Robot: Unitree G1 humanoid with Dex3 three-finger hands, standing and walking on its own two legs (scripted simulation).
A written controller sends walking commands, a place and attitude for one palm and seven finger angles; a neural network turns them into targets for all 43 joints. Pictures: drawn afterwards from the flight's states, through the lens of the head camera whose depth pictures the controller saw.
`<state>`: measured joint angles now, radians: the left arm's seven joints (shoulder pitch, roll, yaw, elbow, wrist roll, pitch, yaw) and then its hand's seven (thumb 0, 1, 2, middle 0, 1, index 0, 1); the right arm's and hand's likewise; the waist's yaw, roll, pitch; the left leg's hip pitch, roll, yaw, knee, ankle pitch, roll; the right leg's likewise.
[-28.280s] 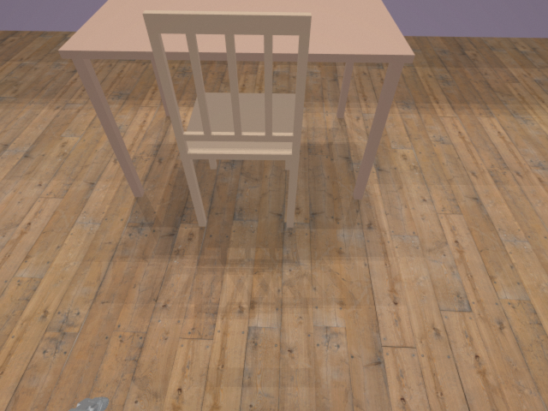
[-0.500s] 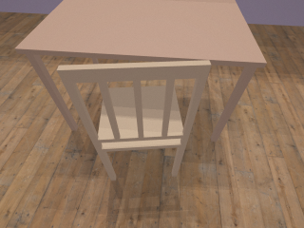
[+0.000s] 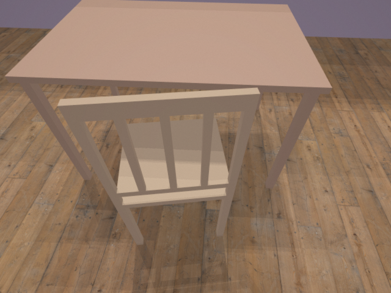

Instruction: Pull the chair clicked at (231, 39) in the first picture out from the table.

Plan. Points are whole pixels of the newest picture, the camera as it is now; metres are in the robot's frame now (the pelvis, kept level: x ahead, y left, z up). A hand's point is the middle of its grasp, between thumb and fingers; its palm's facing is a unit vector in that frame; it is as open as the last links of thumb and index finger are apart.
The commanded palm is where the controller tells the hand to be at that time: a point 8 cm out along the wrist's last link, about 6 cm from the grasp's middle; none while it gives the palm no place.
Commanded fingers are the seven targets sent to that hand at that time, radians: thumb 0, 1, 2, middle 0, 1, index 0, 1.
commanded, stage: look to check the result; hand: left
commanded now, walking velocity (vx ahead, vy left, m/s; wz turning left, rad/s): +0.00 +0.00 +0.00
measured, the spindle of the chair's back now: (169, 156) +0.49 +0.10 -0.08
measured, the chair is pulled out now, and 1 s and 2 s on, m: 0.15 0.15 0.15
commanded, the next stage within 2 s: come to a stop and stand still in 0.78 s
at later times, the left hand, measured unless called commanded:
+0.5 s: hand out of the picture +0.00 +0.16 -0.18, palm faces +0.03 -0.98 -0.18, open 7.3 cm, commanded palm none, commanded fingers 0.00 0.90 0.90 -0.20 -0.30 -0.20 -0.30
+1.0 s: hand out of the picture +0.00 +0.17 -0.18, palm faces +0.02 -0.98 -0.20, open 7.4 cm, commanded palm none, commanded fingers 0.00 0.90 0.90 -0.20 -0.30 -0.20 -0.30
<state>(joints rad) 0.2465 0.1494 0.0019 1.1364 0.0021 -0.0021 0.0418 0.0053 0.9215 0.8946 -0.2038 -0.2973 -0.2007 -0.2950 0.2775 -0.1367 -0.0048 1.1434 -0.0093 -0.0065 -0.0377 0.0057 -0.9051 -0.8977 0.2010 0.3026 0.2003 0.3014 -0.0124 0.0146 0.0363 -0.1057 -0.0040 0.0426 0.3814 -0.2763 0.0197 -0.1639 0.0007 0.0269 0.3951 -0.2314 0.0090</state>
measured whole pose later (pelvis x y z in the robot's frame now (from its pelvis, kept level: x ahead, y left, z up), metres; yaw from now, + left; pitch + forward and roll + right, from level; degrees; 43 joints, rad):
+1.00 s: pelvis +0.01 +0.00 +0.00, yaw +0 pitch +0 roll -1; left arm 0.28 0.14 0.00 1.12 0.01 -0.02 0.06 0.00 0.91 0.89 -0.20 -0.30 -0.20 -0.30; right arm 0.29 -0.13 0.00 1.11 0.00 -0.01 -0.03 0.01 -0.91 -0.90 0.20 0.30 0.20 0.30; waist -0.02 0.01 0.05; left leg -0.14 0.00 0.03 0.46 -0.32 0.02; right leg -0.18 0.00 0.02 0.43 -0.26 0.01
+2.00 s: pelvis -0.01 -0.01 +0.00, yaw +1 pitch -1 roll +0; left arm 0.29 0.15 -0.01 1.10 0.01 -0.01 0.03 0.00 0.91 0.89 -0.20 -0.30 -0.20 -0.30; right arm 0.28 -0.14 0.02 1.13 0.00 -0.02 -0.03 0.01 -0.91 -0.90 0.20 0.30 0.20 0.30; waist 0.00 -0.01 0.04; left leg -0.13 -0.01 0.03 0.44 -0.29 0.01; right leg -0.19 -0.01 0.01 0.48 -0.27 0.00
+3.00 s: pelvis -0.02 -0.01 +0.00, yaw +1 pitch -1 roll +0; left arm 0.32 0.12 0.00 1.11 0.01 -0.01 0.03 0.00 0.90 0.89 -0.20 -0.30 -0.20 -0.29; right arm 0.30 -0.11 0.02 1.14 0.00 -0.02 -0.03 0.01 -0.91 -0.90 0.20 0.30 0.20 0.30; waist 0.01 -0.01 0.04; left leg -0.14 -0.01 0.02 0.43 -0.26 0.00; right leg -0.20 0.00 0.00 0.46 -0.24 -0.01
